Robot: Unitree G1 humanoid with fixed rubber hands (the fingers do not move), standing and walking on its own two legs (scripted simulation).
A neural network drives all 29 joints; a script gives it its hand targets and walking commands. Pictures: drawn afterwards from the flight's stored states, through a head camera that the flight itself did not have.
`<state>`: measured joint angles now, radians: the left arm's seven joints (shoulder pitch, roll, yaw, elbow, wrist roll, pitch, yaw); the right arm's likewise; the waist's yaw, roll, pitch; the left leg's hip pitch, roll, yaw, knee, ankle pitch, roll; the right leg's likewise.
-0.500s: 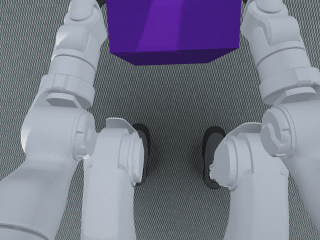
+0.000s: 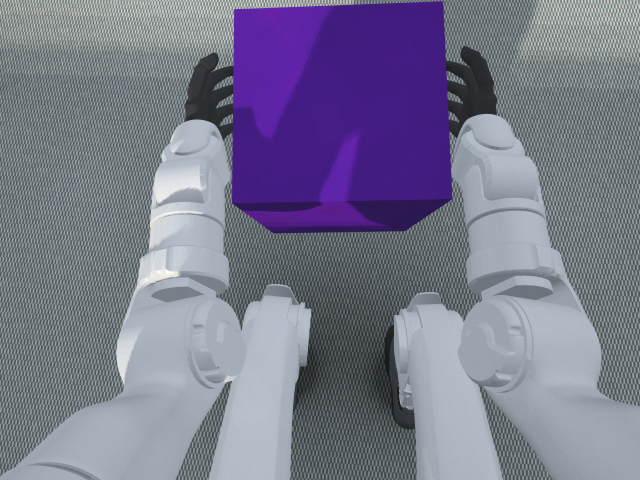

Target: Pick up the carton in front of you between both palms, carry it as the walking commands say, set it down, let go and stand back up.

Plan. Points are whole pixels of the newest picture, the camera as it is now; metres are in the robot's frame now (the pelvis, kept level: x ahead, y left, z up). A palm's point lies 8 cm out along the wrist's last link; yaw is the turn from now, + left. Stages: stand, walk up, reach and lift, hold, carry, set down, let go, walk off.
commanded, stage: reach and lift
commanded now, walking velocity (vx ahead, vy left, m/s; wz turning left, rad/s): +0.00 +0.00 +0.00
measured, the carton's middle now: (338, 144) +0.51 +0.03 -0.12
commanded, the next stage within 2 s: none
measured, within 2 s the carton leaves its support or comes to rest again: neither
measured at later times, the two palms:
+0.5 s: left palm (147, 87) +0.45 +0.17 +0.10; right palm (574, 83) +0.46 -0.13 +0.10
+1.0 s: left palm out of the picture +0.41 +0.16 +0.25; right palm out of the picture +0.42 -0.14 +0.25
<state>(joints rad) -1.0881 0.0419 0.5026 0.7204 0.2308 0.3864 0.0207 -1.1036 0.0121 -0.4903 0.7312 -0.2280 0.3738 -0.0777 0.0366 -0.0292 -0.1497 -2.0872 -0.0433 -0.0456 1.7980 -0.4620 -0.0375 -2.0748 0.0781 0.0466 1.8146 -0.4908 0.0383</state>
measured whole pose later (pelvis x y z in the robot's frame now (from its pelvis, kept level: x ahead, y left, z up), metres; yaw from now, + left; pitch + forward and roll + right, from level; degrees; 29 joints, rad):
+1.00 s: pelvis +0.09 +0.00 +0.26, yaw +1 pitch +13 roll +0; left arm -0.36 -0.13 0.32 0.49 0.21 0.42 0.02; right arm -0.36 0.15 -0.32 0.49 -0.22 0.41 -0.04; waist 0.01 -0.01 -0.15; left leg -0.68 -0.03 -0.06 0.79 -0.33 -0.01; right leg -0.66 0.03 0.07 0.80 -0.35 0.01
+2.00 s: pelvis +0.11 +0.00 +0.31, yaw +1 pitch -5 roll +0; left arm -0.27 -0.15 0.24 0.29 0.28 0.66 -0.01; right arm -0.27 0.15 -0.24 0.29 -0.28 0.65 0.02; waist 0.00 0.00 0.03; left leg -0.11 -0.02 -0.06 0.39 -0.19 -0.01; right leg -0.09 0.02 0.07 0.39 -0.21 0.01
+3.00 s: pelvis +0.10 +0.00 +0.31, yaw +1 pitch -8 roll +0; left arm -0.28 -0.15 0.23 0.21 0.27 0.76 -0.01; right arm -0.27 0.15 -0.23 0.22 -0.27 0.75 0.02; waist 0.00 0.00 0.05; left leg -0.06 -0.02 -0.07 0.38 -0.18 0.00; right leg -0.04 0.02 0.07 0.39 -0.20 0.01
